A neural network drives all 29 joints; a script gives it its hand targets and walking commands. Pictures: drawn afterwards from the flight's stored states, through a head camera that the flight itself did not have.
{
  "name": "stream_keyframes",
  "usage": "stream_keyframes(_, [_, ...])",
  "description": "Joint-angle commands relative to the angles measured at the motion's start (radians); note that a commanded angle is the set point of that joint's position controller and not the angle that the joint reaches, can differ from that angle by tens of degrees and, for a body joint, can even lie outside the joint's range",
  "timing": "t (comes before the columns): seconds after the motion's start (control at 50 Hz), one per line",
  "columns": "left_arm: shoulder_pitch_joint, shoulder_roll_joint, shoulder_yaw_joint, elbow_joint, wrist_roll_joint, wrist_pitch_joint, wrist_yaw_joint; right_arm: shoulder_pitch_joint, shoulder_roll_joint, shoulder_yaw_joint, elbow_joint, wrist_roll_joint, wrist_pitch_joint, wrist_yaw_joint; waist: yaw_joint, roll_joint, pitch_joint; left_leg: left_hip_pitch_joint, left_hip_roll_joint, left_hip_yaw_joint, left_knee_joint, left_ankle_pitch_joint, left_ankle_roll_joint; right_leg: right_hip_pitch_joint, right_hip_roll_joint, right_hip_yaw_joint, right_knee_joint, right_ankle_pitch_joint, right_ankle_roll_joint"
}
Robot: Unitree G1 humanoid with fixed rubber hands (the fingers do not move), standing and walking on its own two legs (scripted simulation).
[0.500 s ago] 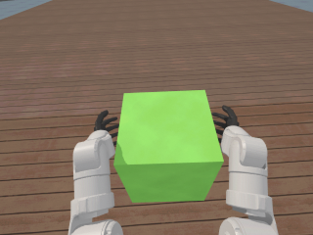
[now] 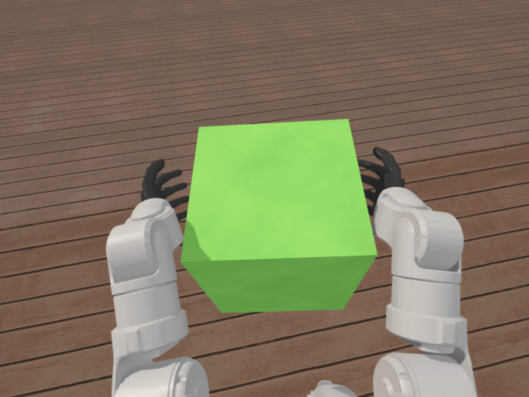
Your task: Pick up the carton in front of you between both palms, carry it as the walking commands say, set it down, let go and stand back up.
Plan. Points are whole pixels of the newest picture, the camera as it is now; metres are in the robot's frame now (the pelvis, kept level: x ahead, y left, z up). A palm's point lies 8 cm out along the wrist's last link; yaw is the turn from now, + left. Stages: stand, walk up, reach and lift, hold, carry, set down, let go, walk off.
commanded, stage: carry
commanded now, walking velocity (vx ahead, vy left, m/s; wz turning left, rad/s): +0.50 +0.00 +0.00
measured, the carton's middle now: (277, 227) +0.36 -0.04 +0.08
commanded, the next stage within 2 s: none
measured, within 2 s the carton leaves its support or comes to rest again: neither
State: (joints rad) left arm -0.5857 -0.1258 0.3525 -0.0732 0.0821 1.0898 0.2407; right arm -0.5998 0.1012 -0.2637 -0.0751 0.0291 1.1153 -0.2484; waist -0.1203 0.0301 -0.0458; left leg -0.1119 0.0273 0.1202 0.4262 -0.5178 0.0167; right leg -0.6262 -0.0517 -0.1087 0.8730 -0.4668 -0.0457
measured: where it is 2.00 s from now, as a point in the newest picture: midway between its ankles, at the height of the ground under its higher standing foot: (241, 165)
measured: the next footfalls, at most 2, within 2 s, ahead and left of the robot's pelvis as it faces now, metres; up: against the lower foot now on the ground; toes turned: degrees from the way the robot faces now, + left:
right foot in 0.04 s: +0.19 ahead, -0.11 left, +0.03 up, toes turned -8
left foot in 0.44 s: +0.47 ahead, +0.10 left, +0.08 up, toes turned +9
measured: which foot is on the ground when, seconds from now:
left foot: down 0.00-0.04, up 0.06-0.42, down 0.44-0.86, up 0.88-1.00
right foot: up 0.00-0.02, down 0.04-0.46, up 0.48-0.84, down 0.86-1.00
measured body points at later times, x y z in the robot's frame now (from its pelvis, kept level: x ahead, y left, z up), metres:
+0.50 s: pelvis +0.32 +0.01 +0.04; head +0.33 +0.01 +0.49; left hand +0.68 +0.15 +0.17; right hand +0.67 -0.17 +0.18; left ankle +0.43 +0.10 -0.66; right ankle +0.16 -0.10 -0.64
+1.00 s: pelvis +0.63 -0.03 +0.10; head +0.64 -0.03 +0.55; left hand +0.96 +0.16 +0.23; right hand +1.00 -0.15 +0.23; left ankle +0.55 +0.08 -0.51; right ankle +0.68 -0.10 -0.61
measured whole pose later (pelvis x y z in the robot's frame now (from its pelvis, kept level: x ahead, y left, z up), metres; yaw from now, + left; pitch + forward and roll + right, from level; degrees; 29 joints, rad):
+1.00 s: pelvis +0.63 -0.03 +0.10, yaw +1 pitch +3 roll -1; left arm -0.59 -0.13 0.28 -0.03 0.02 1.15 0.22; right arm -0.60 0.14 -0.40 -0.07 -0.08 1.13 -0.22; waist 0.14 0.01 -0.03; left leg -0.56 0.02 0.01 1.37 -0.47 0.06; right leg -0.44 0.01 -0.19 0.63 -0.41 -0.07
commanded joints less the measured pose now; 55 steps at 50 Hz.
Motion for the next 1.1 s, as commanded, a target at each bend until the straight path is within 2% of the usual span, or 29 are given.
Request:
stream_keyframes(0.0, [-0.471, -0.559, -0.488, 0.053, -0.115, 0.020, -0.010, -0.569, 0.678, 0.538, -0.016, 0.146, -0.006, 0.035, 0.300, -0.257, -0.445, -0.441, 0.005, 0.025, 0.633, 0.353, 0.017, 0.933, -0.043, 0.240, -0.414, -0.146, -0.089])
stream_keyframes(0.02, [-0.506, -0.561, -0.507, 0.053, -0.130, 0.019, -0.014, -0.535, 0.676, 0.498, 0.012, 0.116, 0.000, 0.027, 0.231, -0.481, -0.446, -0.651, -0.121, -0.041, 0.873, -0.047, -0.006, 0.964, -0.271, 0.763, -0.627, -0.114, -0.214])
stream_keyframes(0.04, [-0.563, -0.627, -0.549, 0.020, -0.155, 0.024, -0.019, -0.524, 0.662, 0.453, 0.040, 0.073, 0.005, 0.016, 0.213, -0.238, -0.408, -0.677, -0.052, -0.181, 1.018, -0.051, 0.023, 0.857, -0.297, 0.819, -0.605, -0.045, -0.255])
stream_keyframes(0.08, [-0.701, -0.724, -0.648, -0.078, -0.262, 0.014, -0.045, -0.536, 0.693, 0.396, 0.035, 0.041, -0.007, 0.017, 0.199, 0.021, -0.348, -0.725, 0.024, -0.166, 1.061, 0.002, 0.045, 0.738, -0.271, 0.639, -0.524, 0.168, -0.236])
stream_keyframes(0.1, [-0.748, -0.793, -0.713, -0.117, -0.326, 0.003, -0.062, -0.531, 0.716, 0.389, 0.000, 0.033, -0.025, 0.021, 0.195, 0.035, -0.374, -0.711, 0.047, -0.171, 0.995, 0.039, 0.044, 0.737, -0.256, 0.544, -0.497, 0.185, -0.208])
stream_keyframes(0.12, [-0.790, -0.823, -0.750, -0.154, -0.361, -0.009, -0.073, -0.528, 0.719, 0.377, -0.007, 0.013, -0.035, 0.024, 0.177, 0.023, -0.378, -0.688, 0.055, -0.163, 0.939, 0.052, 0.049, 0.732, -0.239, 0.480, -0.509, 0.157, -0.175])
stream_keyframes(0.16, [-0.774, -0.803, -0.761, -0.149, -0.366, -0.026, -0.071, -0.540, 0.684, 0.387, -0.022, -0.012, -0.048, 0.023, 0.186, -0.071, -0.351, -0.702, 0.059, -0.112, 0.875, 0.064, 0.044, 0.709, -0.246, 0.422, -0.545, 0.194, -0.182])
stream_keyframes(0.2, [-0.689, -0.754, -0.731, -0.111, -0.350, -0.025, -0.061, -0.507, 0.627, 0.406, -0.032, -0.030, -0.046, 0.018, 0.201, -0.105, -0.321, -0.769, 0.064, -0.099, 0.805, 0.119, 0.031, 0.763, -0.245, 0.400, -0.574, 0.245, -0.200])
stream_keyframes(0.28, [-0.611, -0.683, -0.697, -0.098, -0.319, -0.003, -0.045, -0.466, 0.581, 0.418, -0.046, -0.009, -0.020, 0.016, 0.201, -0.138, -0.273, -0.667, 0.055, -0.017, 0.493, 0.144, 0.030, 0.710, -0.199, 0.190, -0.616, 0.353, -0.156])
stream_keyframes(0.34, [-0.559, -0.662, -0.654, -0.095, -0.273, 0.019, -0.034, -0.497, 0.606, 0.450, -0.061, 0.037, 0.008, 0.028, 0.123, -0.225, -0.286, -0.355, -0.036, 0.126, 0.357, 0.160, 0.056, 0.600, -0.188, 0.055, -0.556, 0.613, -0.110])
stream_keyframes(0.38, [-0.534, -0.642, -0.614, -0.064, -0.215, 0.032, -0.022, -0.504, 0.627, 0.469, -0.025, 0.075, 0.012, 0.032, -0.008, -0.144, -0.406, 0.041, -0.119, 0.159, 0.210, 0.168, 0.085, 0.488, -0.111, -0.075, -0.141, 0.936, -0.045])
stream_keyframes(0.4, [-0.545, -0.610, -0.584, -0.064, -0.183, 0.036, -0.011, -0.484, 0.611, 0.455, 0.010, 0.073, 0.018, 0.032, -0.040, 0.025, -0.461, 0.300, 0.029, -0.154, 0.105, 0.008, 0.144, 0.235, -0.043, -0.048, 0.166, 0.725, -0.003])
stream_keyframes(0.42, [-0.528, -0.610, -0.558, -0.104, -0.168, 0.039, -0.005, -0.500, 0.628, 0.475, 0.003, 0.096, 0.013, 0.032, 0.016, 0.357, -0.491, 0.399, 0.311, -0.748, -0.080, 0.057, 0.276, -0.043, 0.138, 0.001, 0.441, 0.037, 0.048])
stream_keyframes(0.44, [-0.552, -0.605, -0.549, -0.095, -0.151, 0.041, -0.004, -0.531, 0.680, 0.503, -0.027, 0.110, 0.011, 0.038, 0.019, 0.256, -0.506, 0.401, 0.318, -0.857, -0.110, 0.176, 0.314, -0.128, 0.101, 0.136, 0.581, -0.020, 0.013])
stream_keyframes(0.46, [-0.591, -0.637, -0.521, -0.126, -0.163, 0.030, -0.005, -0.597, 0.752, 0.561, -0.094, 0.164, 0.010, 0.052, 0.035, 0.091, -0.474, 0.358, 0.298, -0.735, -0.044, 0.264, 0.298, -0.173, 0.058, 0.159, 0.634, -0.017, -0.009])
stream_keyframes(0.5, [-0.575, -0.650, -0.506, -0.061, -0.120, 0.022, -0.009, -0.716, 0.816, 0.637, -0.139, 0.236, -0.003, 0.076, 0.044, -0.070, -0.416, 0.214, 0.300, -0.558, -0.010, 0.333, 0.243, -0.201, 0.011, 0.161, 0.610, 0.008, -0.016])
stream_keyframes(0.56, [-0.536, -0.639, -0.518, -0.050, -0.104, 0.005, -0.019, -0.743, 0.807, 0.679, -0.191, 0.280, -0.031, 0.086, 0.054, 0.015, -0.403, 0.192, 0.258, -0.409, -0.058, 0.256, 0.193, -0.193, -0.019, 0.116, 0.434, 0.041, -0.023])
stream_keyframes(0.68, [-0.532, -0.589, -0.566, -0.088, -0.127, 0.024, -0.021, -0.588, 0.716, 0.592, -0.136, 0.211, -0.011, 0.066, 0.047, 0.087, -0.313, 0.152, 0.218, -0.186, -0.146, 0.354, 0.184, -0.113, -0.009, 0.011, 0.027, 0.157, -0.004])
stream_keyframes(0.74, [-0.531, -0.586, -0.559, -0.067, -0.154, 0.048, -0.022, -0.568, 0.673, 0.553, -0.117, 0.159, 0.010, 0.051, 0.145, 0.178, -0.312, 0.025, 0.194, -0.065, -0.118, 0.446, 0.135, 0.187, 0.046, -0.127, -0.117, 0.186, -0.015])
stream_keyframes(0.76, [-0.550, -0.590, -0.572, -0.090, -0.166, 0.049, -0.025, -0.534, 0.669, 0.528, -0.075, 0.136, 0.019, 0.045, 0.187, 0.168, -0.336, 0.004, 0.191, -0.007, 0.002, 0.589, 0.109, 0.301, 0.080, -0.168, -0.146, 0.173, -0.023])
stream_keyframes(0.78, [-0.531, -0.605, -0.571, -0.029, -0.175, 0.055, -0.028, -0.512, 0.645, 0.504, -0.065, 0.097, 0.024, 0.036, 0.223, 0.063, -0.384, -0.043, 0.131, 0.080, 0.251, 0.717, 0.073, 0.481, 0.132, -0.185, -0.263, 0.147, -0.034])
stream_keyframes(0.8, [-0.520, -0.601, -0.571, -0.004, -0.184, 0.053, -0.030, -0.516, 0.610, 0.474, -0.037, 0.059, 0.032, 0.025, 0.290, -0.082, -0.467, -0.263, 0.063, 0.070, 0.545, 0.566, 0.020, 0.786, 0.026, 0.071, -0.329, 0.014, -0.081])
stream_keyframes(0.82, [-0.549, -0.598, -0.575, 0.020, -0.193, 0.052, -0.026, -0.471, 0.611, 0.448, -0.021, 0.022, 0.035, 0.017, 0.225, -0.379, -0.517, -0.492, -0.060, 0.004, 0.803, 0.099, -0.019, 0.906, -0.254, 0.647, -0.511, -0.030, -0.191])
stream_keyframes(0.84, [-0.569, -0.646, -0.608, -0.006, -0.220, 0.048, -0.031, -0.478, 0.601, 0.413, -0.007, -0.002, 0.038, 0.009, 0.206, -0.321, -0.494, -0.657, -0.088, -0.120, 0.986, 0.002, 0.020, 0.905, -0.299, 0.843, -0.580, 0.070, -0.264])
stream_keyframes(0.88, [-0.687, -0.755, -0.682, -0.061, -0.295, 0.041, -0.053, -0.528, 0.659, 0.379, 0.003, 0.002, 0.026, 0.019, 0.221, -0.069, -0.390, -0.710, 0.005, -0.164, 1.084, -0.002, 0.044, 0.728, -0.273, 0.651, -0.498, 0.217, -0.250])
stream_keyframes(0.9, [-0.719, -0.796, -0.704, -0.064, -0.321, 0.033, -0.068, -0.556, 0.679, 0.375, -0.008, 0.002, 0.016, 0.029, 0.212, -0.027, -0.374, -0.720, 0.025, -0.177, 1.052, 0.045, 0.047, 0.682, -0.271, 0.560, -0.475, 0.228, -0.237])
stream_keyframes(0.96, [-0.778, -0.839, -0.738, -0.121, -0.357, 0.004, -0.082, -0.597, 0.715, 0.404, -0.023, 0.008, -0.012, 0.046, 0.197, -0.048, -0.392, -0.698, 0.048, -0.140, 0.902, 0.087, 0.050, 0.664, -0.242, 0.435, -0.537, 0.097, -0.186])
stream_keyframes(0.98, [-0.747, -0.826, -0.731, -0.123, -0.346, -0.003, -0.080, -0.589, 0.722, 0.426, -0.022, 0.011, -0.015, 0.047, 0.199, -0.100, -0.383, -0.723, 0.052, -0.124, 0.879, 0.111, 0.049, 0.677, -0.245, 0.411, -0.552, 0.116, -0.189])
stream_keyframes(1.08, [-0.589, -0.694, -0.680, -0.101, -0.285, 0.003, -0.056, -0.503, 0.636, 0.454, -0.052, 0.005, -0.009, 0.031, 0.212, -0.128, -0.342, -0.788, 0.065, -0.058, 0.627, 0.156, 0.020, 0.795, -0.218, 0.249, -0.589, 0.278, -0.173])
